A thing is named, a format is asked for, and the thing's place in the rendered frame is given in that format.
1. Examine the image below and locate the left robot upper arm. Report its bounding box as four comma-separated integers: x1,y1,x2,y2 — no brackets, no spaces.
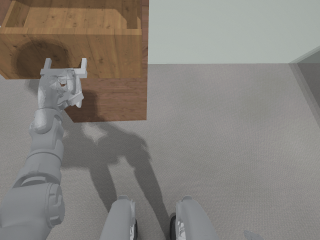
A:
0,182,65,240

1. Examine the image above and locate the left robot hand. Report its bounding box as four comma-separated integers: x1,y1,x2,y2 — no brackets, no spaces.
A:
37,68,84,114

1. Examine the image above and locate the right robot thigh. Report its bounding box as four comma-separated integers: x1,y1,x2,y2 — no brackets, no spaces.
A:
175,199,220,240

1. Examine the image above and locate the drawer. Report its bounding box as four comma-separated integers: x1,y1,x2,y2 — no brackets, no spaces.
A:
0,0,143,80

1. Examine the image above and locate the left robot forearm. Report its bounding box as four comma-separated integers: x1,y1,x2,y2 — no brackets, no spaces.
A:
0,108,64,228

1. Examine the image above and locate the cabinet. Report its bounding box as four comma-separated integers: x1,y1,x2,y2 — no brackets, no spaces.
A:
0,0,149,123

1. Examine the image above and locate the robot right shin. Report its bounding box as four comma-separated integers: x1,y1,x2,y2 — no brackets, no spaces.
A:
175,195,192,240

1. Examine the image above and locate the right robot hand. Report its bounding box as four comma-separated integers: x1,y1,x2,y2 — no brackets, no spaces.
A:
243,230,264,240

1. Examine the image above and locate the handle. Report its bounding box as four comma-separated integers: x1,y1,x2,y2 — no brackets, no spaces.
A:
40,58,88,78

